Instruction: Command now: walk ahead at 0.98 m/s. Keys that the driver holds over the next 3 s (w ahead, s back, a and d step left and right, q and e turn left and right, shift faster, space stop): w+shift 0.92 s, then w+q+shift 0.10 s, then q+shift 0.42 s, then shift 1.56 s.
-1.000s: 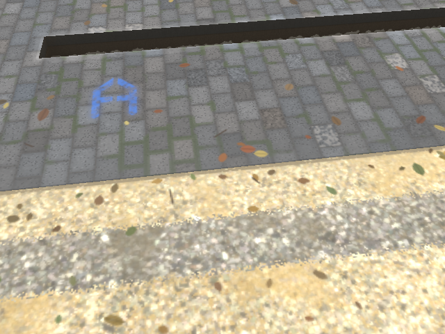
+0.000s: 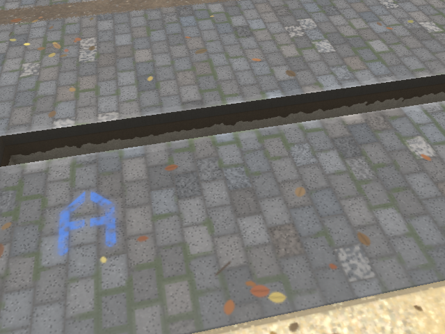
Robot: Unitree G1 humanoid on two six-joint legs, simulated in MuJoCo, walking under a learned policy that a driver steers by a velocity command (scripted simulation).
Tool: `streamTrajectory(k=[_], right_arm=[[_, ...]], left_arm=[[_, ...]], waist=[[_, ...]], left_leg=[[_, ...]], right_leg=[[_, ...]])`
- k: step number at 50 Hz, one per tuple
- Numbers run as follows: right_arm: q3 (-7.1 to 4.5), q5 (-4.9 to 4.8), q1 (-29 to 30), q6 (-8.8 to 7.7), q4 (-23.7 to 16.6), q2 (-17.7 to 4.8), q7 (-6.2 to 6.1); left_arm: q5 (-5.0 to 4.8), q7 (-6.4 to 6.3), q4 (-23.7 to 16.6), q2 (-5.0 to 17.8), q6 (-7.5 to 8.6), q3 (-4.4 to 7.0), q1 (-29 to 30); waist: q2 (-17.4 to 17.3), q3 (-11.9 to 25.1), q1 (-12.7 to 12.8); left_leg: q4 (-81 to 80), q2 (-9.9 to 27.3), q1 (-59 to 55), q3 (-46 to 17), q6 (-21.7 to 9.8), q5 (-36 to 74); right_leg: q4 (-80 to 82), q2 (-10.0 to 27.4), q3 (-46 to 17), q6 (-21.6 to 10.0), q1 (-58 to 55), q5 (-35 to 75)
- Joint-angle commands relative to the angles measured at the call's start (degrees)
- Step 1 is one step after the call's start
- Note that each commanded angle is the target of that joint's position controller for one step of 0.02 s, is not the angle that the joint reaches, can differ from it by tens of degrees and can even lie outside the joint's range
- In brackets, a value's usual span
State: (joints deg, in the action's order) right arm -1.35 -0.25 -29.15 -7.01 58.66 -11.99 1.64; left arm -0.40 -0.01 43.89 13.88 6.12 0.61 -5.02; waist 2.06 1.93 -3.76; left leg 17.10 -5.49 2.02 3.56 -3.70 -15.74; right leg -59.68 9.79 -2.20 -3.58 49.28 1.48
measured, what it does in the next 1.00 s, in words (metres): walks ahead: right foot, then left foot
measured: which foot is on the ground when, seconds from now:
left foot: down 0.00-0.20, up 0.22-0.70, down 0.72-1.00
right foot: up 0.00-0.18, down 0.20-0.74, up 0.76-1.00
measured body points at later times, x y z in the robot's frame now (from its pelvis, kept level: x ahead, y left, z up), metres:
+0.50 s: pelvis +0.46 -0.05 +0.00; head +0.46 -0.05 +0.45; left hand +0.40 +0.19 -0.14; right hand +0.66 -0.29 -0.08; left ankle +0.62 +0.13 -0.65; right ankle +0.40 -0.13 -0.74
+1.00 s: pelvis +0.94 +0.01 +0.00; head +0.93 +0.01 +0.45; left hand +1.13 +0.25 -0.08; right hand +0.87 -0.24 -0.14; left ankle +0.88 +0.08 -0.74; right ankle +1.10 -0.18 -0.65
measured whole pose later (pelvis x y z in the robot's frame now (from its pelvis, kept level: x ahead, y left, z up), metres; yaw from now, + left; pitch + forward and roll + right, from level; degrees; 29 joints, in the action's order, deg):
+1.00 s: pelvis +0.94 +0.01 +0.00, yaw +1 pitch +0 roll +2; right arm -1.8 0.0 -29.5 -6.0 54.9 -12.4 1.9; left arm -0.2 0.1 42.7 14.7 5.7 0.9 -6.3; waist 2.2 0.7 -4.5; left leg 19.3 -6.3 4.0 1.7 -5.1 -15.0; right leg -58.0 9.2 -3.9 -3.3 44.2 -3.2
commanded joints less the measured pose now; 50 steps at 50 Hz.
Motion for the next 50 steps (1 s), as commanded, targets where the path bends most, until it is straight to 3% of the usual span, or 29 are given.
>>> streamTrajectory(k=[1, 5, 7, 9, 10, 11, 12, 13, 14, 15, 16, 17, 20, 24, 27, 31, 33, 35, 36, 37, 38, 39, 40, 41, 42, 43, 45, 48, 50], right_arm=[[-0.67, -0.85, 3.72, -1.81, -5.12, -7.6, -1.31], [-0.82, -1.08, -1.49, -0.1, -3.85, -9.56, -2.07], [-1.15, -0.19, -1.23, 1.09, -4.0, -11.02, -2.14], [-1.69, 2.07, -0.07, 2.5, -3.96, -13.02, -2.1], [-1.58, 2.64, 2.93, 3.2, -4.74, -12.94, -2.09], [-0.32, 3.27, 3.34, 2.78, -7.23, -9.26, -2.14], [2.65, 0.59, -7.85, 0.55, -6.74, 3.03, -0.24], [0.83, -2.64, -0.19, -1.29, -7.34, -6.18, -0.41], [-0.04, -4.21, 8.93, -2.08, -10.44, -9.2, -0.6], [0.46, -3.2, 14.16, -2.57, -12.45, -8.0, -0.94], [0.31, -2.19, 15.17, -2.44, -12.96, -6.49, -0.92], [0.31, -1.82, 12.9, -1.52, -12.85, -5.48, -0.62], [0.55, -1.39, 12.26, 1.04, -12.93, -3.53, -0.87], [0.63, 0.2, 24.09, 0.87, -17.03, -5.16, -1.2], [1.12, -0.39, 32.15, -0.31, -19.39, -4.11, 0.02], [0.55, -1.52, 38.16, -1.01, -22.68, -5.53, 1.76], [-0.71, -1.79, 34.88, -1.03, -23.01, -8.01, 2.08], [-2.98, -2.78, 18.77, 0.07, -19.94, -12.64, 1.09], [-3.84, -2.33, 4.28, 1.03, -16.08, -14.86, 0.32], [-5.35, -0.02, -1.95, 0.59, -14.18, -20.63, 0.51], [-4.58, -0.18, -5.0, 0.15, -12.37, -15.54, 0.83], [-3.5, -0.33, -0.93, 0.1, -11.49, -11.19, 0.47], [-2.86, 0.18, 3.94, -0.01, -12.0, -9.1, 0.62], [-2.27, 1.07, 7.8, -0.3, -11.99, -7.32, 1.2], [-1.78, 2.13, 10.78, -0.65, -12.06, -5.89, 1.36], [-1.2, 2.08, 12.63, -0.56, -11.82, -3.67, 1.56], [-1.24, 0.32, 12.82, -0.47, -10.6, -4.36, 1.3], [-1.35, 0.13, 8.12, -0.49, -9.37, -6.31, 0.29], [-1.24, -0.07, 4.99, -0.28, -9.33, -6.58, -0.85]], left_arm=[[-0.2, 0.83, -3.75, 1.64, 1.13, -0.09, 5.21], [-1.43, 3.01, -7.19, 1.99, 1.97, -0.09, 13.74], [-1.56, 3.79, -8.27, 3.84, 2.22, 0.73, 12.82], [-2.4, 3.19, -6.77, 8.29, 1.57, 2.78, 1.6], [-2.65, 2.44, -3.32, 11.01, 0.93, 4.12, -11.9], [-1.62, 1.35, 0.13, 16.04, -0.02, 5.17, -25.24], [-0.24, 2.47, 2.16, 17.49, 0.51, 5.69, -27.87], [0.22, 2.11, 3.22, 10.1, 0.82, 4.35, -28.47], [0.39, 2.0, 3.29, 7.35, 1.06, 3.61, -23.83], [0.87, 2.41, 2.69, 6.44, 1.41, 3.2, -19.02], [1.6, 2.88, 2.69, 5.19, 1.86, 2.87, -15.52], [2.23, 3.07, 2.85, 3.22, 2.1, 2.24, -13.24], [0.04, 3.06, 4.4, 2.85, 2.02, 1.87, -12.11], [0.27, 1.5, 5.85, 5.18, 2.24, 2.08, -16.83], [-0.67, 0.5, 7.11, 6.16, 2.44, 1.89, -22.36], [-0.89, -0.11, 8.87, 8.03, 0.88, 2.15, -25.82], [0.33, -0.33, 8.99, 10.0, -0.32, 2.63, -25.3], [2.45, -0.45, 9.27, 11.88, -2.14, 3.11, -23.18], [2.71, -0.69, 7.66, 10.84, -2.5, 2.53, -19.46], [1.71, 0.75, 6.52, -1.49, -0.85, -0.27, -30.43], [-1.28, 1.11, 8.02, 0.54, 1.46, -0.49, -30.36], [-3.89, 0.76, 4.53, 6.5, 2.33, 1.22, -20.39], [-3.72, 0.27, 1.89, 6.52, 2.74, 0.94, -13.61], [-2.32, -0.06, 0.87, 5.32, 2.89, 0.98, -9.92], [-1.81, 0.06, 0.55, 4.41, 2.1, 1.26, -11.89], [-1.69, 0.33, 1.1, 3.25, 1.09, 1.22, -13.6], [-1.49, 0.19, 0.83, 1.27, -0.59, 0.76, -14.03], [0.73, -0.17, -3.34, 2.81, -0.6, 0.58, -4.21], [1.1, 0.55, -5.26, 3.15, 0.63, 0.38, 2.51]], waist=[[-1.17, -9.85, 1.78], [-2.06, -12.79, -0.7], [-4.84, -10.37, 1.35], [-10.65, -1.23, 8.46], [-12.09, 5.71, 15.63], [-4.31, 16.18, 18.37], [19.33, 26.76, 9.57], [14.39, 21.72, 13.42], [9.48, 10.83, 12.79], [-1.25, 6.09, 10.61], [-4.46, 2.38, 7.27], [-3.05, 1.61, 3.98], [-0.7, -4.46, 0.59], [-1.43, -9.82, 3.89], [-2.07, -10.57, 7.13], [-0.43, -12.07, 7.58], [2.94, -7.4, 4.25], [8.16, 3.09, -5.22], [6.81, 10.52, -12.28], [-14.37, 22.5, -4.15], [-17.8, 29.18, -5.66], [-16.04, 15.99, -5.53], [-6.97, 8.45, -4.07], [-0.58, 3.06, -1.45], [-2.22, 1.51, 2.7], [-3.76, 0.06, 4.74], [-4.7, -3.99, 6.9], [-3.18, -9.48, 4.72], [-2.25, -10.32, 2.48]], left_leg=[[-14.72, 12.92, 15.06, -7.14, -8.09, 9.15], [-14.5, 16.61, -1.11, -5.43, -7.11, 15.48], [-8.4, 18.56, -9.46, -4.75, -6.15, 35.95], [6.94, 19.3, -15.35, -4.16, -5.13, 64.27], [22.86, 17.74, -8.81, -2.17, -3.73, 68.19], [44.88, 14.42, 9.5, -2.5, -3.17, 48.87], [64.35, 1.84, 33.05, -10.49, -0.88, -8.41], [67.89, 3.99, 38.91, -14.28, -3.64, -9.05], [68.31, 6.78, 43.37, -12.24, -4.7, -6.03], [65.22, 8.99, 41.21, -11.66, -4.94, -2.61], [61.88, 10.93, 38.96, -11.32, -4.61, 0.56], [60.23, 13.05, 35.74, -11.87, -4.26, 2.24], [54.49, 16.0, 37.19, -9.94, -1.92, 2.65], [38.08, 15.81, 42.48, -6.09, 1.32, 18.8], [23.15, 12.47, 34.84, -2.09, 1.23, 31.92], [11.19, 9.17, 36.07, -1.53, -0.21, 29.32], [11.68, 5.16, 31.91, 0.62, -1.86, 22.12], [15.81, 2.09, 16.18, 2.04, -4.61, 13.88], [19.24, 7.08, -4.49, -3.35, -6.17, 10.86], [15.57, 23.51, -31.32, -36.64, -17.67, -14.14], [1.17, 25.88, -35.23, -56.2, -17.03, -29.13], [-1.67, 24.11, -27.49, -48.45, -12.84, -24.1], [-1.77, 22.52, -16.79, -39.37, -11.26, -14.58], [-2.49, 19.92, -5.39, -32.52, -10.24, -6.32], [-3.14, 17.8, 2.27, -27.31, -9.98, -3.84], [-4.29, 16.13, 7.06, -24.41, -10.27, -3.71], [-7.81, 15.33, 13.8, -20.36, -10.57, -4.6], [-10.5, 13.84, 16.3, -17.8, -11.29, 3.01], [-11.01, 11.76, 17.53, -14.4, -10.24, 9.1]], right_leg=[[14.8, -1.41, 3.03, 0.86, -9.97, 13.59], [29.42, -4.51, 4.05, 0.17, -8.62, 12.13], [31.34, -7.73, 5.97, -1.44, -10.7, 5.23], [27.75, -11.86, 7.86, -4.11, -21.96, -3.76], [27.09, -12.02, 7.73, -5.84, -38.45, -4.68], [22.49, -0.02, -7.95, -7.93, -61.91, -14.46], [35.23, 11.42, -42.06, -17.96, -81.39, -46.31], [45.03, 9.61, -48.04, -13.7, -79.1, -48.68], [44.67, 8.49, -37.26, -11.4, -70.9, -38.91], [45.73, 6.51, -30.51, -10.52, -60.25, -28.36], [46.59, 4.38, -24.95, -10.71, -51.13, -23.06], [47.68, 2.72, -21.56, -10.69, -45.6, -21.68], [52.23, 1.06, -13.85, -10.68, -36.3, -19.15], [55.06, -1.89, -5.03, -9.49, -34.06, -6.68], [57.94, -2.92, -0.67, -7.87, -34.76, -4.16], [56.24, 0.96, 1.07, -6.37, -50.67, 5.7], [48.65, 2.96, 1.29, -5.26, -58.86, 29.72], [28.45, 3.53, 2.31, -4.18, -61.21, 52.72], [9.19, 1.84, 3.13, -2.74, -47.11, 44.76], [-18.69, -10.1, -0.46, 0.59, -19.05, 0.43], [-25.26, -13.56, -9.43, -1.26, -11.96, -26.52], [-27.0, -9.84, -7.58, -3.24, -5.73, -25.22], [-25.51, -7.37, -6.21, -3.84, -5.32, -22.9], [-21.68, -5.58, -5.36, -4.03, -7.32, -19.84], [-18.46, -3.14, -5.9, -3.99, -11.22, -16.61], [-17.06, -2.02, -5.55, -3.61, -13.08, -16.15], [-12.38, 0.0, -4.15, -2.43, -12.33, -16.52], [-0.5, 0.8, -1.98, 0.68, -5.76, -4.66], [11.08, -1.29, -0.29, 2.08, -9.17, 5.96]])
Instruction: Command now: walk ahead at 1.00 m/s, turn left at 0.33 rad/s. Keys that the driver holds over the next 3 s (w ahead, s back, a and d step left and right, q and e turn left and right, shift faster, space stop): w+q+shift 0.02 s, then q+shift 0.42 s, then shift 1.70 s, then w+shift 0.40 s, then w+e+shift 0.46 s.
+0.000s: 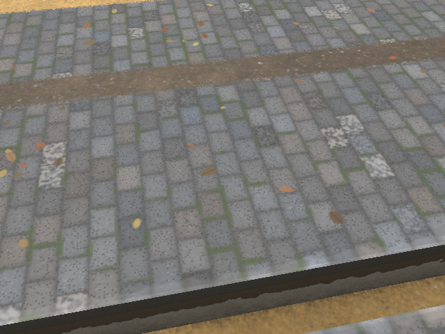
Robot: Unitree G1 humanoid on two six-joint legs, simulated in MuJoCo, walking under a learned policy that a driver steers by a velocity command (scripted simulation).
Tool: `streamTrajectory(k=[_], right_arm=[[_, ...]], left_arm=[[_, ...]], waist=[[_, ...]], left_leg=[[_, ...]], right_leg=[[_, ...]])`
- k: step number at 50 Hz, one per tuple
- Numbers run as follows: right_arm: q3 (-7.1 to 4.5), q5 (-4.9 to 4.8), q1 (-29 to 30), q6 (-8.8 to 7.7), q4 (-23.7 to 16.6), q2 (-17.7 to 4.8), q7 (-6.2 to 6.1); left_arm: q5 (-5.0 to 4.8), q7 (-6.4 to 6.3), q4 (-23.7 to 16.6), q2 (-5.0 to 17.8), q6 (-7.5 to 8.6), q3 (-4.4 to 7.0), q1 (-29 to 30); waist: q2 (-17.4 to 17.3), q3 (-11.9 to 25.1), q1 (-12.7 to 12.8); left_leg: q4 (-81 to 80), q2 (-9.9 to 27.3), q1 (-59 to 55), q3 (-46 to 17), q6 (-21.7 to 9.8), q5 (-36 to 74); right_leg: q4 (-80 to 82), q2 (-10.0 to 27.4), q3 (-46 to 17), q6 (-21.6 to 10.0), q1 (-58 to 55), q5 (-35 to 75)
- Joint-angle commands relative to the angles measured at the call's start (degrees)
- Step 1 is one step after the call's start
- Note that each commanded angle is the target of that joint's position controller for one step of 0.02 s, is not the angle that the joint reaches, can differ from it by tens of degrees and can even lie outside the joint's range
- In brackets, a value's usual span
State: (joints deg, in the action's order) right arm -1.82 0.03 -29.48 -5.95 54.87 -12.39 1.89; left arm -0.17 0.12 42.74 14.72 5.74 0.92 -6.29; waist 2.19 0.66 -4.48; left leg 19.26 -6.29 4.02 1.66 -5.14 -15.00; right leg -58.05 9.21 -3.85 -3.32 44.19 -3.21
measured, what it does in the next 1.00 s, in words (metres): walks ahead, turning left: right foot, then left foot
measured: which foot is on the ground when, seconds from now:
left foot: down 0.00-0.18, up 0.20-0.54, down 0.56-1.00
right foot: up 0.00-0.16, down 0.18-0.58, up 0.60-0.98, down 1.00-1.00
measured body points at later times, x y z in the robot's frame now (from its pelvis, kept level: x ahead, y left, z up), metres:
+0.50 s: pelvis +0.30 -0.01 -0.01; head +0.34 +0.03 +0.44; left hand +0.31 +0.31 -0.13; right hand +0.58 -0.22 -0.08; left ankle +0.35 +0.13 -0.70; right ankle +0.37 -0.15 -0.74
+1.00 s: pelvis +0.35 +0.03 -0.01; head +0.34 +0.05 +0.44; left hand +0.32 +0.30 -0.14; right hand +0.64 -0.05 -0.08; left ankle +0.34 +0.12 -0.74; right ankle +0.37 -0.11 -0.74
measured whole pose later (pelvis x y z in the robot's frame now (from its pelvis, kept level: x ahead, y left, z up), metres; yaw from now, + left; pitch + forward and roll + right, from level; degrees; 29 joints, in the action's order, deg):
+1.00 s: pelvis +0.35 +0.03 -0.01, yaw +30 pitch +1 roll +0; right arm -0.2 -0.5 -4.3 2.2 38.4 -9.7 -1.1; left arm 0.5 -0.4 47.4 13.5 -2.0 1.5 -11.5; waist 2.7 1.8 1.8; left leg 29.4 -3.8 17.6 1.0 -3.9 -12.5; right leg -32.4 2.0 -0.1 1.8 10.4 -17.6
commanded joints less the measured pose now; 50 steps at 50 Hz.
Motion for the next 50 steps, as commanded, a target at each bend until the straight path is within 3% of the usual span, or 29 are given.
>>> streamTrajectory(k=[1, 4, 6, 7, 8, 9, 10, 11, 12, 13, 15, 17, 19, 22, 25, 27, 28, 29, 30, 31, 32, 33, 35, 37, 42, 44, 45, 47, 50], right_arm=[[-0.87, -0.88, 3.65, -1.28, -5.26, -6.83, -1.49], [-1.46, -1.84, -2.74, -0.13, -3.53, -9.25, -2.63], [-2.72, -0.82, -2.03, 1.02, -3.97, -11.51, -2.51], [-3.12, -0.41, -1.32, 1.79, -4.23, -11.79, -2.82], [-2.92, 1.66, 5.88, 2.47, -7.2, -11.08, -3.06], [-3.28, -0.69, 9.63, 2.48, -9.95, -11.76, -3.21], [-0.44, -0.11, -4.21, 2.9, -9.14, 0.95, -2.7], [0.26, -1.94, -10.06, 2.68, -9.0, -1.14, -1.93], [-2.01, -2.43, -4.08, 3.41, -10.8, -8.54, -2.14], [-3.1, -2.36, 2.42, 4.55, -12.95, -10.42, -2.97], [-3.72, -1.25, 2.9, 7.15, -13.84, -8.43, -3.45], [-3.57, -2.04, 3.92, 9.78, -15.11, -5.49, -4.16], [-3.66, -1.0, 8.8, 10.1, -17.66, -5.86, -4.21], [-3.81, -0.79, 10.92, 9.93, -18.92, -6.48, -0.92], [-4.83, -1.37, 13.68, 10.66, -20.92, -8.33, 0.34], [-5.55, -0.74, 10.63, 10.95, -20.2, -9.23, -0.11], [-6.39, 0.0, 6.83, 10.49, -18.91, -10.71, -0.66], [-8.21, 0.75, 5.88, 9.49, -19.58, -18.53, -1.57], [-6.98, 2.19, 10.75, 8.2, -22.37, -20.58, -1.65], [-5.86, 1.54, 14.06, 6.8, -23.47, -17.9, -0.55], [-4.86, 0.42, 17.3, 6.12, -23.68, -15.14, -0.39], [-4.14, -0.33, 20.36, 5.99, -23.69, -13.16, -0.49], [-2.84, 0.0, 23.33, 5.77, -23.59, -10.71, -1.42], [-1.9, 1.2, 23.75, 5.11, -24.0, -9.16, -1.98], [-1.08, -0.02, 23.41, 6.36, -21.98, -6.3, -3.52], [-0.82, 1.06, 24.58, 6.62, -22.61, -6.41, -3.36], [-0.95, 0.37, 24.73, 7.06, -21.01, -5.88, -3.22], [-0.59, -0.01, 24.14, 7.79, -19.74, -4.87, -3.12], [-0.72, -1.26, 23.37, 7.75, -17.9, -4.89, -3.28]], left_arm=[[0.75, 0.98, -4.45, 2.2, 1.65, 0.01, 5.66], [0.99, 2.99, -8.37, 2.1, 3.9, 0.35, 14.62], [0.69, 2.48, -9.17, 3.91, 3.75, 1.67, 11.47], [0.83, 1.62, -8.89, 6.34, 3.39, 2.64, 8.02], [1.53, 1.93, -4.56, 9.95, 3.68, 4.52, -8.05], [1.62, 0.65, -4.18, 11.13, 3.29, 4.53, -15.76], [3.73, 0.51, -4.32, 13.99, 2.81, 4.12, -17.2], [3.26, 1.22, -6.46, 8.81, 2.46, 2.51, -16.64], [2.68, 0.64, -7.96, 6.88, 0.88, 2.46, -13.85], [2.0, 0.4, -7.62, 5.8, -0.2, 2.38, -9.08], [2.02, 0.36, -6.95, 5.27, -0.5, 2.26, -3.49], [1.77, 0.74, -7.05, 5.08, -0.72, 2.57, 3.96], [1.09, 0.38, -6.25, 8.49, -0.62, 3.88, 5.81], [-0.26, -0.81, -4.13, 12.3, -2.42, 5.15, 6.58], [-1.28, -0.68, -2.4, 12.12, -3.56, 5.3, 5.64], [-2.86, -0.45, -1.49, 11.68, -4.09, 5.12, 7.11], [-3.03, -0.37, -0.96, 9.64, -4.01, 4.53, 6.47], [-1.04, -0.28, -2.0, 7.88, -4.11, 3.9, 3.62], [0.26, -0.46, -2.75, 6.61, -4.46, 3.22, -0.34], [-0.89, -0.71, -1.32, 9.92, -5.03, 4.12, -0.07], [-1.69, -1.31, -1.35, 10.94, -5.42, 4.45, -0.3], [-0.97, -2.11, 0.01, 10.19, -6.07, 4.48, -1.21], [0.28, -2.72, 1.21, 9.54, -7.44, 4.47, -2.46], [0.03, -2.2, 2.38, 8.09, -7.48, 4.21, -3.4], [0.09, -1.49, -0.53, 4.6, -7.2, 2.51, 0.45], [0.25, -0.97, 2.34, 5.35, -7.52, 2.85, -4.91], [0.18, -1.0, 0.42, 3.35, -7.64, 2.04, -3.04], [-0.17, -1.01, 1.06, 3.28, -7.6, 1.8, -4.5], [1.87, -0.16, 3.53, 3.99, -6.82, 1.43, -10.02]], waist=[[-2.49, -8.91, 2.35], [-0.95, -9.41, -1.23], [-6.89, -4.33, 1.25], [-8.79, -2.06, 3.75], [-10.68, 7.87, 13.03], [-10.17, 9.12, 17.69], [11.63, 21.01, 9.71], [21.54, 32.88, 8.97], [14.45, 28.37, 9.98], [7.73, 17.86, 8.24], [4.04, 7.27, 3.83], [3.72, 0.45, 0.41], [3.32, 1.42, 1.15], [3.83, 7.86, 1.0], [4.32, 6.92, 1.45], [3.99, 6.17, -1.28], [0.64, 6.75, -3.03], [-16.2, 3.38, -1.45], [-20.3, 9.7, 3.99], [-10.25, 11.2, 2.97], [-6.63, 7.81, 4.87], [-5.35, 6.73, 5.88], [-7.01, 7.7, 7.0], [-5.51, 9.79, 6.78], [-8.76, 7.46, 4.61], [-6.66, 10.29, 5.16], [-10.58, 6.4, 5.14], [-10.12, 5.8, 5.0], [-5.28, 4.52, 5.88]], left_leg=[[-13.11, 11.64, 16.17, -11.13, -8.21, 9.76], [-9.95, 10.92, 13.1, -11.67, -5.29, 17.43], [-3.47, 11.35, 7.67, -12.76, -3.81, 26.77], [2.67, 11.2, 4.35, -13.9, -2.62, 35.43], [16.8, 12.8, 7.19, -12.66, -0.62, 50.04], [30.85, 5.93, 12.14, -12.54, 3.26, 38.15], [59.96, -1.07, 27.47, -8.76, 6.67, -16.78], [73.35, -0.06, 35.55, -14.76, 7.35, -27.47], [73.98, 4.42, 36.33, -13.58, 8.23, -22.79], [71.36, 6.57, 38.94, -8.67, 8.97, -17.9], [67.72, 10.43, 33.74, -6.84, 9.2, -15.02], [53.8, 13.78, 27.9, -5.94, 7.94, -16.05], [41.72, 13.74, 24.77, -3.75, 6.41, -6.36], [34.36, 12.55, 18.08, -0.81, 4.54, 6.68], [29.4, 9.54, 14.7, 1.26, 3.02, 5.0], [20.08, 6.41, 8.4, 3.67, 1.03, 7.25], [13.63, 4.31, 1.37, 3.22, -0.89, 12.7], [7.55, 15.38, -8.39, -13.64, -5.46, 52.77], [6.02, 28.27, -7.62, -31.35, -18.1, 60.14], [3.63, 27.58, -2.17, -29.26, -19.45, 48.63], [3.17, 25.0, 2.37, -24.04, -16.14, 39.26], [2.76, 22.8, 5.5, -20.12, -13.21, 34.26], [2.69, 21.28, 10.38, -16.23, -11.15, 36.13], [2.44, 18.84, 9.54, -11.77, -10.58, 37.62], [4.06, 20.24, 3.01, -13.92, -10.06, 39.85], [3.61, 18.51, 6.27, -12.13, -10.67, 38.32], [3.37, 19.05, 5.14, -13.84, -10.13, 34.78], [3.19, 18.6, 4.38, -15.49, -9.35, 31.65], [6.08, 14.29, 6.91, -12.88, -4.09, 26.39]], right_leg=[[14.49, -2.21, 2.3, 2.48, -7.56, 14.97], [29.68, -8.3, 4.36, 2.85, -16.54, 24.32], [29.12, -10.89, 2.86, 3.57, -24.08, 20.56], [28.94, -12.44, 2.78, 3.26, -27.28, 14.08], [15.59, -12.39, 2.59, 1.3, -43.74, 23.65], [28.4, -4.92, -1.64, 0.27, -48.23, 25.84], [18.58, 16.0, -17.55, -9.7, -68.81, 51.38], [22.15, 20.13, -31.75, -15.58, -75.23, 50.45], [25.25, 17.95, -23.93, -14.52, -67.02, 44.62], [28.7, 15.36, -17.15, -13.66, -56.31, 39.65], [34.18, 13.51, -8.65, -12.81, -37.97, 34.19], [40.78, 12.6, -2.13, -10.48, -23.77, 20.88], [41.88, 11.92, 3.23, -9.86, -23.02, 24.14], [38.7, 12.58, 9.5, -9.44, -29.37, 25.93], [34.47, 11.02, 12.24, -7.56, -31.71, 22.1], [27.03, 9.13, 14.22, -4.97, -30.78, 23.17], [17.04, 5.99, 15.85, -2.51, -27.76, 20.45], [-1.11, -0.77, 17.31, 2.95, -11.18, -14.37], [-15.87, -7.26, 6.7, 5.69, -4.24, -37.93], [-18.2, -6.27, 0.29, 5.92, -5.41, -35.77], [-15.47, -5.75, 0.89, 5.41, -6.73, -31.75], [-12.79, -4.88, 0.97, 5.69, -9.22, -28.0], [-12.71, -5.32, 0.73, 6.38, -15.97, -22.21], [-10.26, -6.97, 2.59, 6.87, -20.85, -16.05], [4.71, -5.82, 1.03, 6.6, -20.4, -22.53], [4.56, -8.21, 4.84, 7.07, -29.51, -15.0], [12.86, -6.83, 3.29, 6.78, -25.79, -23.24], [20.18, -7.41, 4.07, 6.36, -28.54, -21.41], [36.82, -4.55, 0.48, 2.41, -35.84, 3.14]])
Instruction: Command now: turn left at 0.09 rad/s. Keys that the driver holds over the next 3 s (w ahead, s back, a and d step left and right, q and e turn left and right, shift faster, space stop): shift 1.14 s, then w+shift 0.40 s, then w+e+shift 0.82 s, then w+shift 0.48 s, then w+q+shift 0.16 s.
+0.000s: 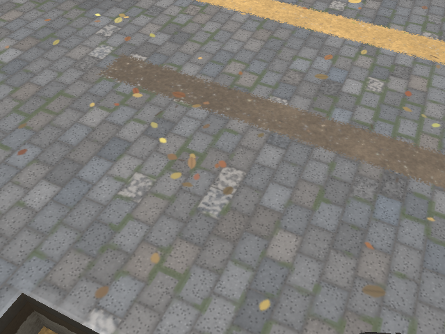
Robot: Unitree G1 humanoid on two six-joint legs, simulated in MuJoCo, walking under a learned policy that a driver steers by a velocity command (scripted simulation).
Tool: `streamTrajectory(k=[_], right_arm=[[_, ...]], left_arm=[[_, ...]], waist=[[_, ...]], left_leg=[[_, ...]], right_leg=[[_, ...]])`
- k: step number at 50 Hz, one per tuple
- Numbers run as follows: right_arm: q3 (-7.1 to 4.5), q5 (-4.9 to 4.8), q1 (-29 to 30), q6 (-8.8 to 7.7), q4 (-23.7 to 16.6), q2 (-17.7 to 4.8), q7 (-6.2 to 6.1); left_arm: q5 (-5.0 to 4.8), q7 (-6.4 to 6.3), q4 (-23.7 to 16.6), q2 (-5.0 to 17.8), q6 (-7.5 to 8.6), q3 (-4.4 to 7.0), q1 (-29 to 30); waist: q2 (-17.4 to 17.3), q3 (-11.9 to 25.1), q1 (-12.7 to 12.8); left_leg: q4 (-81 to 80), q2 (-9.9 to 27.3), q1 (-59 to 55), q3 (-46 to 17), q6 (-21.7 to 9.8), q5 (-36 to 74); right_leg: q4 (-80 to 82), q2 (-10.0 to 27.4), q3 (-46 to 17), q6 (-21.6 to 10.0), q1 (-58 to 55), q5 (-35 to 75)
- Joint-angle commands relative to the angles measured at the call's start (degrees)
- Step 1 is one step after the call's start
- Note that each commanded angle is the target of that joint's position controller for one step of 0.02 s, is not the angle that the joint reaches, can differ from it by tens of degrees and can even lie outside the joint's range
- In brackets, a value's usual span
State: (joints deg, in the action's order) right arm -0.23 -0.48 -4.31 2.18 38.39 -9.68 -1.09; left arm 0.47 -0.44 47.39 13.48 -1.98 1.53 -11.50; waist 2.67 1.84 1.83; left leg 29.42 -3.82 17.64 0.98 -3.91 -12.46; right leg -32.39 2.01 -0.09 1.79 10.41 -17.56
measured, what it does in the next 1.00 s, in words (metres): stands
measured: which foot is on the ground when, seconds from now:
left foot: down 0.00-1.00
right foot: down 0.00-1.00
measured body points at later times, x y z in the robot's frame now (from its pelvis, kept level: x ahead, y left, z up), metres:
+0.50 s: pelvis -0.02 -0.03 +0.02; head -0.02 -0.03 +0.47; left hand +0.03 +0.21 -0.13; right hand +0.05 -0.29 -0.12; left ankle +0.03 +0.08 -0.73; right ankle -0.06 -0.13 -0.73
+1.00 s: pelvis -0.02 -0.04 +0.02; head -0.01 -0.03 +0.47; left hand -0.02 +0.19 -0.14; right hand +0.03 -0.29 -0.13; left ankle +0.03 +0.08 -0.73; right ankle -0.06 -0.13 -0.73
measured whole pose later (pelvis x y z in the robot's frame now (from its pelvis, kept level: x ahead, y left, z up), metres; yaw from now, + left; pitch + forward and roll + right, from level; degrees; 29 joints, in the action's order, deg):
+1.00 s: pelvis -0.02 -0.04 +0.02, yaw +0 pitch +0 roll +0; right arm -2.8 -0.5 -9.4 1.6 64.0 -11.4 -3.3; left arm 0.5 -0.6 61.6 10.2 0.2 -0.4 -17.7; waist -0.1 0.1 -0.3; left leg 16.2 0.3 12.1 -1.4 0.1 -4.2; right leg -13.1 -2.5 0.8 -2.2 2.1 -11.2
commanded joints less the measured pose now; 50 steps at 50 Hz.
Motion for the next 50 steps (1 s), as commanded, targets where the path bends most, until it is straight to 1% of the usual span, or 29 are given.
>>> streamTrajectory(k=[1, 2, 3, 4, 6, 8, 11, 15, 16, 17, 20, 26, 27, 28, 32, 38, 50], right_arm=[[-2.72, -0.15, -4.11, -0.65, -0.96, -8.27, -0.15], [-2.73, 0.79, -3.96, -0.79, -0.3, -7.71, -0.04], [-2.86, 1.33, -1.61, -0.96, 0.5, -7.95, -0.05], [-3.02, 1.19, 0.45, -0.94, 0.71, -7.66, -0.23], [-3.32, 0.65, 1.0, -0.48, 2.16, -7.52, -0.33], [-3.42, 0.5, 0.43, -0.45, 3.92, -6.93, -0.27], [-3.71, 0.44, -0.26, -0.67, 6.77, -6.85, -0.48], [-4.0, 0.4, -1.34, -0.9, 10.5, -7.34, -1.06], [-4.12, 0.85, -2.32, -0.75, 11.79, -7.81, -1.46], [-4.16, 0.89, -2.64, -0.7, 12.62, -7.93, -1.71], [-4.14, 0.59, -3.35, -0.7, 14.92, -8.15, -2.19], [-3.99, 0.46, -4.56, -0.89, 18.63, -8.38, -2.6], [-3.89, 0.03, -4.14, -1.01, 18.79, -8.05, -2.45], [-3.84, -0.04, -4.26, -1.05, 19.27, -8.06, -2.4], [-3.7, 0.14, -4.69, -1.1, 20.84, -8.08, -2.39], [-3.53, 0.11, -5.22, -0.96, 22.58, -7.79, -2.37], [-3.35, -0.01, -5.77, -0.88, 24.28, -7.48, -2.42]], left_arm=[[1.15, 0.52, -1.03, 6.75, 1.18, 0.91, -4.27], [-0.09, 0.8, -0.85, 5.45, 1.54, 0.6, -2.02], [-0.71, 1.0, -0.86, 3.84, 1.93, 0.27, -0.56], [-0.44, 0.91, -0.28, 3.92, 2.3, 0.31, -0.22], [0.16, 0.6, 0.85, 4.05, 3.14, 0.34, -1.25], [0.07, 0.12, 2.34, 3.41, 3.45, 0.23, -3.03], [0.1, -0.43, 3.69, 2.7, 3.31, 0.05, -3.9], [0.14, -0.62, 5.27, 2.44, 3.17, -0.05, -4.67], [0.18, -0.83, 5.41, 3.15, 2.96, 0.13, -3.92], [0.15, -0.92, 5.63, 2.93, 2.84, 0.05, -3.96], [0.06, -0.93, 6.72, 2.6, 2.63, -0.11, -4.33], [0.01, -0.72, 8.48, 2.7, 2.34, -0.25, -4.7], [-0.03, -0.45, 9.07, 1.77, 2.52, -0.53, -5.67], [-0.02, -0.32, 9.43, 2.01, 2.6, -0.51, -5.81], [-0.01, -0.18, 10.28, 2.41, 2.64, -0.53, -6.06], [0.01, -0.18, 11.49, 2.09, 2.63, -0.81, -7.08], [0.0, -0.34, 13.53, 1.72, 2.49, -1.17, -9.83]], waist=[[-0.71, 3.23, -3.84], [2.57, 1.88, -4.87], [2.17, -0.08, -3.95], [2.1, -0.86, -3.47], [0.65, -1.37, -2.99], [-0.16, -1.18, -2.64], [-1.44, -1.68, -2.26], [-2.28, -2.03, -2.02], [-2.28, -2.25, -2.14], [-2.44, -2.29, -2.1], [-2.52, -2.73, -1.99], [-2.35, -2.95, -2.05], [-2.53, -2.81, -2.0], [-2.35, -2.92, -2.05], [-2.36, -2.67, -2.32], [-2.71, -2.52, -2.41], [-2.59, -2.84, -2.21]], left_leg=[[-3.93, 8.35, -6.55, -9.73, -3.59, 15.82], [-7.24, 6.69, -8.79, -8.28, -1.98, 8.66], [-8.12, 6.16, -10.13, -7.83, -1.3, 7.31], [-8.56, 6.16, -11.67, -7.44, -1.29, 8.01], [-10.28, 6.61, -12.32, -7.65, -1.72, 9.8], [-11.78, 6.72, -12.38, -7.51, -1.48, 9.14], [-13.26, 6.6, -11.76, -7.13, -0.75, 8.55], [-14.43, 6.58, -11.32, -6.67, -0.09, 8.42], [-14.43, 6.48, -11.44, -6.2, 0.31, 8.04], [-14.58, 6.48, -11.4, -6.12, 0.48, 8.0], [-14.92, 6.56, -11.11, -5.91, 0.63, 8.13], [-15.09, 6.69, -10.86, -5.54, 0.65, 8.77], [-15.26, 6.86, -10.84, -5.96, 0.41, 9.41], [-15.22, 6.9, -10.91, -5.93, 0.32, 9.69], [-15.0, 6.9, -11.2, -5.7, 0.32, 10.17], [-14.73, 6.83, -11.29, -5.42, 0.4, 10.67], [-14.34, 6.67, -10.71, -4.98, 0.62, 11.05]], right_leg=[[10.71, 4.76, -4.95, -4.86, -2.01, 24.21], [12.67, 6.06, -6.68, -7.47, 2.85, 17.95], [15.57, 5.58, -6.75, -7.55, 4.76, 11.69], [17.6, 5.19, -6.78, -6.8, 5.92, 8.03], [19.21, 3.9, -5.43, -5.51, 4.12, 7.01], [20.24, 3.16, -4.74, -5.36, 2.3, 5.68], [21.56, 2.56, -4.3, -5.56, 0.87, 4.92], [22.46, 2.0, -3.72, -5.81, -0.33, 4.98], [22.3, 1.81, -3.53, -5.94, -0.25, 5.25], [22.43, 1.68, -3.44, -5.99, -0.28, 5.36], [22.6, 1.32, -3.13, -5.98, -0.51, 5.9], [22.47, 0.74, -2.66, -5.87, -1.1, 8.01], [22.83, 0.73, -2.65, -5.75, -1.3, 8.17], [22.82, 0.64, -2.57, -5.68, -1.38, 8.61], [22.81, 0.44, -2.51, -5.6, -1.53, 10.12], [22.72, 0.24, -2.58, -5.47, -1.52, 12.06], [22.63, -0.12, -2.49, -5.38, -1.58, 13.02]])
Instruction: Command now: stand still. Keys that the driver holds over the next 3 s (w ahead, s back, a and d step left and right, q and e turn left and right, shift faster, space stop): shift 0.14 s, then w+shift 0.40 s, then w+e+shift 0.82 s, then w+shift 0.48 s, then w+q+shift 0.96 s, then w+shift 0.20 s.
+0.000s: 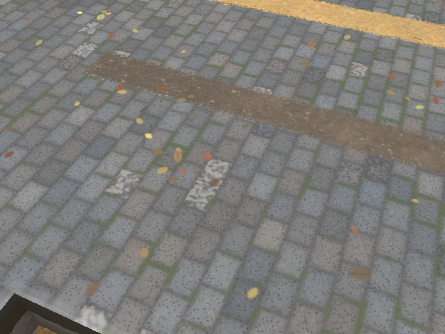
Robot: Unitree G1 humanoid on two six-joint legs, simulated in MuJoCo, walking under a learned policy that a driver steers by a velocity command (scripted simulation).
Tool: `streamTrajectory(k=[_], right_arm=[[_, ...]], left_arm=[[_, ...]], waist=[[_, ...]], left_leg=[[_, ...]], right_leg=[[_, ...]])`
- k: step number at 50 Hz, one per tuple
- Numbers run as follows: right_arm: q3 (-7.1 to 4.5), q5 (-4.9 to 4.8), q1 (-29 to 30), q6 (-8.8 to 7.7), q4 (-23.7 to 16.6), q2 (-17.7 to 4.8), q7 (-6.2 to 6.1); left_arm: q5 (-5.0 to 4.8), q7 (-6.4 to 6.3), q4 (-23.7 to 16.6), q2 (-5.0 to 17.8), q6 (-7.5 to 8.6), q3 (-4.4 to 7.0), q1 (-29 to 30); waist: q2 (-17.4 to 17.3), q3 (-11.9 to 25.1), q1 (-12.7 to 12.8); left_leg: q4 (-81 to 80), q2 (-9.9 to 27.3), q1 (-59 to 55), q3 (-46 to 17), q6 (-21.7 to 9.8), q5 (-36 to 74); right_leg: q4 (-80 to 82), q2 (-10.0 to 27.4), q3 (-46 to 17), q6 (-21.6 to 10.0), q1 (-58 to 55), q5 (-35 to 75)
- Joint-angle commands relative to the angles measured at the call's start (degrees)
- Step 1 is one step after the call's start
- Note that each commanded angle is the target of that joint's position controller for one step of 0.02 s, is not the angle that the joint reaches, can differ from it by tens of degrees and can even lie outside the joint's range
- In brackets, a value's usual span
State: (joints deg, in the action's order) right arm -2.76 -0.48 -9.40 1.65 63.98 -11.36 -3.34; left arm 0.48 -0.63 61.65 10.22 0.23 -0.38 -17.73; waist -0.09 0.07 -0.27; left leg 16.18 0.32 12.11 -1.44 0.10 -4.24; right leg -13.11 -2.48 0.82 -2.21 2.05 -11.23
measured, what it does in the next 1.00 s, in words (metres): walks ahead, turning right: left foot, then right foot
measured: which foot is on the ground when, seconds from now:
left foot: down 0.00-0.20, up 0.22-0.46, down 0.48-0.94, up 0.96-1.00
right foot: down 0.00-0.48, up 0.50-0.92, down 0.94-1.00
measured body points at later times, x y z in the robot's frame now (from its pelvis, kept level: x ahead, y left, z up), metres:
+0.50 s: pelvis +0.09 +0.05 -0.03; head +0.09 +0.07 +0.42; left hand +0.12 +0.32 -0.17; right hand +0.16 -0.23 -0.15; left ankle +0.07 +0.15 -0.75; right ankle -0.04 -0.09 -0.73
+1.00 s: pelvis +0.46 +0.02 -0.06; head +0.49 +0.05 +0.39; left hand +0.71 +0.22 -0.17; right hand +0.38 -0.23 -0.18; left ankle +0.21 +0.19 -0.61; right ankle +0.59 -0.04 -0.75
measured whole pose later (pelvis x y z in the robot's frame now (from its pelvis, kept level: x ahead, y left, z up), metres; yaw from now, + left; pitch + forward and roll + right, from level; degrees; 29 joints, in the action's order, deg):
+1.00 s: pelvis +0.46 +0.02 -0.06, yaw -18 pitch +1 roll -2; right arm -1.1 0.6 -24.8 -8.1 53.1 -13.3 -1.8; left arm 0.5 3.9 44.0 16.5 6.2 5.2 -6.3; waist 2.3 -0.6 0.3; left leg 72.0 0.4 1.4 2.5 2.8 -20.9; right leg -38.3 -9.6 7.1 -11.5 33.6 -8.3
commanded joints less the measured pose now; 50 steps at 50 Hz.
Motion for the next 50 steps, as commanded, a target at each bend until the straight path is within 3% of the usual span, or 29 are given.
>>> streamTrajectory(k=[1, 7, 8, 10, 12, 14, 19, 21, 23, 24, 25, 26, 27, 28, 30, 31, 32, 33, 35, 37, 39, 41, 42, 44, 46, 47, 48, 49, 50], right_arm=[[-0.81, -0.01, -0.77, -0.34, -1.23, -5.78, -0.18], [-0.73, -0.06, -1.39, -0.34, -0.78, -5.7, -0.24], [-0.58, -0.22, -2.32, -0.21, -0.49, -5.04, -0.38], [-1.55, -1.05, -0.6, -0.75, -1.7, -6.92, -0.51], [-1.7, -1.03, 5.51, -3.28, -4.85, -7.0, 0.94], [-2.47, -1.23, 4.75, -5.34, -5.31, -7.64, 2.71], [-1.47, -1.51, 3.09, -7.58, -6.17, -4.92, 3.69], [-1.6, -1.39, -3.41, -7.75, -4.7, -5.02, 3.58], [-4.03, -1.11, -20.3, -8.15, -0.56, -8.93, 3.27], [-5.54, -0.3, -33.07, -8.66, 2.26, -14.39, 3.5], [-3.52, 0.14, -29.81, -10.2, 0.53, -12.73, 5.21], [-3.01, -0.4, -24.29, -11.22, -0.88, -11.81, 6.03], [-1.69, -1.01, -19.04, -11.46, -3.54, -7.86, 6.29], [-0.99, -0.82, -14.12, -11.03, -5.88, -6.24, 6.12], [-1.09, 2.26, -13.28, -11.68, -6.93, -7.94, 5.67], [-0.39, 2.13, -14.62, -12.59, -5.67, -5.2, 5.22], [0.02, 0.34, -19.12, -12.44, -3.24, -4.08, 4.51], [0.03, -1.21, -19.56, -11.97, -2.93, -4.62, 3.7], [-0.26, -0.44, -14.67, -10.6, -7.23, -8.11, 2.07], [0.35, -0.41, -16.06, -11.56, -6.39, -8.04, 1.4], [0.96, 0.73, -22.54, -11.69, -4.44, -6.73, 1.44], [1.31, 1.34, -22.46, -10.21, -5.25, -7.4, 0.74], [1.15, 1.68, -21.71, -9.77, -6.28, -8.69, 0.41], [0.09, 1.4, -23.16, -9.63, -7.09, -12.75, -1.13], [-1.53, 1.89, -19.5, -7.83, -9.37, -16.73, -1.99], [-1.57, 2.26, -13.62, -8.05, -13.13, -16.7, -0.57], [0.46, 4.98, -9.27, -10.47, -17.83, -7.03, 1.47], [1.51, -0.11, -18.06, -13.23, -21.03, -4.54, 2.54], [0.26, -1.91, -12.12, -14.83, -22.39, -10.45, 3.3]], left_arm=[[-0.01, -0.17, -0.61, 4.95, 0.27, 0.72, -3.8], [-0.04, -0.26, -0.03, 4.8, 0.2, 0.64, -4.89], [0.0, -0.4, 0.51, 4.48, 0.19, 0.57, -5.87], [-1.24, -1.2, -1.17, 10.39, 0.19, 2.66, -4.82], [-2.41, -1.81, -2.23, 15.11, 1.45, 5.17, -5.73], [-2.34, -2.16, -3.42, 10.77, 2.5, 5.1, -5.46], [-2.35, -0.15, -8.36, 10.81, 3.55, 5.47, -0.7], [-2.58, 0.24, -9.7, 10.91, 3.88, 5.41, 1.57], [-2.11, 0.25, -11.0, 10.23, 4.6, 4.99, 5.02], [-0.86, -0.04, -13.97, 6.88, 5.39, 3.8, 11.31], [-1.26, 0.26, -16.13, 1.55, 7.27, 2.91, 9.37], [-5.52, 0.46, -16.8, 1.22, 8.31, 2.45, 3.9], [-6.59, 0.84, -17.01, 3.99, 8.16, 2.5, 4.67], [-5.75, 1.01, -17.09, 4.95, 7.42, 2.63, 5.97], [-3.55, 2.06, -16.78, 8.06, 6.1, 4.16, 7.8], [-4.96, 2.47, -17.18, 8.5, 5.56, 4.91, 10.75], [-4.73, 2.62, -17.18, 6.78, 4.16, 4.55, 10.32], [-4.46, 2.07, -17.76, 6.34, 3.84, 3.89, 9.81], [-4.53, 1.82, -19.26, 7.54, 2.79, 3.48, 14.5], [-3.57, 2.64, -20.6, 5.39, 4.09, 3.38, 20.56], [-2.48, 3.29, -21.44, 4.87, 5.33, 3.26, 23.52], [-2.91, 4.36, -21.69, 4.96, 7.47, 3.47, 23.22], [-3.3, 5.11, -21.98, 6.49, 8.26, 4.07, 23.09], [-1.67, 5.06, -23.46, 7.46, 7.96, 4.51, 25.36], [-1.77, 5.26, -20.02, 14.19, 5.67, 7.59, 9.36], [-1.0, 5.23, -14.1, 15.34, 6.04, 8.51, -11.41], [0.62, 4.37, -13.89, 17.03, 4.87, 8.58, -11.22], [1.62, 4.26, -16.21, 18.54, 5.69, 8.94, -7.38], [0.74, 3.54, -16.93, 15.98, 5.82, 8.99, -9.6]], waist=[[0.17, -1.1, -0.09], [0.19, -1.29, 0.0], [0.3, 0.55, 0.07], [4.6, -2.85, 1.24], [8.56, -7.84, 2.85], [4.51, -7.74, 1.77], [5.92, -5.36, -0.43], [6.45, -5.19, -4.05], [3.54, 2.61, -12.27], [-10.22, 4.85, -18.23], [-14.94, 2.24, -10.29], [-11.97, 2.25, -4.61], [-5.06, -3.52, -2.52], [1.12, -7.02, -1.59], [0.0, -7.81, -0.82], [-4.51, -8.82, -0.1], [-7.49, -10.24, -0.37], [-5.04, -12.39, 0.31], [1.44, -13.85, -0.4], [2.61, -14.7, -1.65], [-0.09, -11.81, -4.19], [-3.15, -10.56, -2.06], [-3.64, -9.4, -0.62], [-7.97, -5.55, 0.78], [-12.1, -1.01, 11.13], [-9.17, 4.74, 18.24], [8.35, 8.1, 10.51], [2.18, 23.0, 4.57], [-5.26, 21.38, 7.23]], left_leg=[[-1.07, 2.51, -5.1, -2.53, -3.38, 2.85], [-0.94, 2.41, -4.77, -2.42, -3.31, 2.94], [-1.2, 1.66, -5.51, -1.81, -3.33, -3.68], [6.05, -2.71, 2.78, 2.7, -3.01, -20.82], [20.35, 0.74, 15.36, 2.51, -2.83, -15.69], [28.5, 4.73, 24.67, -0.36, -2.67, -15.36], [27.09, 2.82, 10.06, 7.03, -1.58, -13.42], [22.65, 0.51, 0.6, 9.84, -1.78, -13.11], [15.06, -3.44, -17.8, 10.88, -4.09, -16.11], [9.14, 7.32, -29.08, -7.48, -8.47, -21.4], [7.87, 15.48, -28.62, -30.33, -12.98, -13.78], [0.11, 23.11, -23.45, -43.49, -20.48, -26.69], [-1.21, 22.82, -18.73, -37.46, -19.73, -31.44], [-2.6, 20.53, -12.43, -29.06, -17.5, -30.88], [-2.6, 16.77, -9.56, -20.7, -13.17, -23.65], [-3.46, 16.59, -12.99, -16.8, -9.76, -19.47], [-5.99, 16.01, -13.23, -13.81, -9.71, -19.21], [-9.85, 16.17, -11.7, -10.91, -7.82, -14.21], [-16.34, 11.04, 2.52, 2.77, -5.12, -10.83], [-18.55, 9.22, 3.14, 9.44, -1.48, -0.66], [-15.68, 7.8, -6.26, 13.29, 2.33, 13.45], [-10.89, 8.21, -15.9, 16.92, 4.58, 31.85], [-7.71, 8.27, -14.44, 18.4, 6.21, 47.9], [3.07, 10.79, -15.18, 18.71, 7.52, 76.6], [26.9, 13.37, -11.33, 15.76, 6.67, 92.92], [51.9, 7.92, -2.25, 14.28, 5.89, 63.88], [73.26, -2.54, 23.72, 7.02, 3.17, -21.44], [84.62, -3.5, 35.12, -8.55, 2.35, -25.17], [73.82, -0.75, 34.46, -11.3, -1.85, -16.85]], right_leg=[[3.33, 4.34, -3.38, -1.38, 6.76, 6.74], [3.25, 4.19, -3.3, -1.37, 6.66, 6.92], [5.14, 3.96, -3.8, -1.65, 6.22, -3.56], [10.37, 7.46, -11.15, -5.5, 6.6, -26.8], [15.92, 19.92, -22.54, -11.83, 3.58, -30.3], [13.3, 20.79, -19.91, -11.93, -4.68, -19.3], [7.34, 14.69, -11.45, -11.06, 8.12, -11.39], [0.54, 12.95, -9.63, -11.05, 15.21, -7.0], [-22.37, 8.79, -5.31, -8.21, 21.39, 17.27], [-50.66, 2.98, -2.43, -4.07, 36.47, 6.58], [-65.08, -3.92, -9.08, -4.48, 52.76, -20.39], [-68.56, -1.17, -14.7, -6.46, 59.57, -16.82], [-67.48, 3.76, -13.53, -7.36, 62.0, -12.17], [-60.54, 7.28, -13.72, -6.06, 58.96, -6.35], [-58.49, 8.45, -14.11, -4.53, 57.29, 2.6], [-59.25, 8.96, -16.44, -4.74, 60.76, 3.74], [-61.77, 8.37, -14.01, -4.51, 64.2, 1.6], [-59.43, 8.67, -15.65, -4.99, 64.04, 4.46], [-45.39, 5.54, -6.42, -2.91, 49.26, 15.4], [-42.21, 5.03, -1.73, -4.35, 45.92, 23.47], [-40.08, 3.16, 1.7, -6.55, 46.23, 26.3], [-34.7, 0.93, 4.96, -7.92, 48.11, 23.12], [-31.65, -1.01, 7.71, -8.78, 40.98, 22.72], [-29.49, -4.87, 14.04, -8.56, 30.12, 20.45], [-27.31, -5.91, 11.23, -12.24, 13.15, 10.92], [-12.06, -3.18, 1.49, -15.13, -5.17, 20.79], [-24.19, 5.99, -15.31, -15.72, -25.48, 26.85], [-15.91, 16.88, -43.49, -29.25, -34.43, -3.13], [-6.17, 14.26, -46.96, -24.68, -27.28, -24.04]])
Next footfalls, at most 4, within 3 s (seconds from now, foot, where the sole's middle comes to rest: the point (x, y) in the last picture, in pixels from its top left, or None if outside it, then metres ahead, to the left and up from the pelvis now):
0.48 left None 0.11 0.15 -0.79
0.94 right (247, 301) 0.63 -0.05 -0.79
1.36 left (225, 203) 1.02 0.01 -0.79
1.86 right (356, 179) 1.14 -0.51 -0.79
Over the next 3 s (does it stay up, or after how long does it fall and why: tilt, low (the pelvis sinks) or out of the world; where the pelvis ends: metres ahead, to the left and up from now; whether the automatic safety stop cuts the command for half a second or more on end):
stays up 1.87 -0.88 -0.02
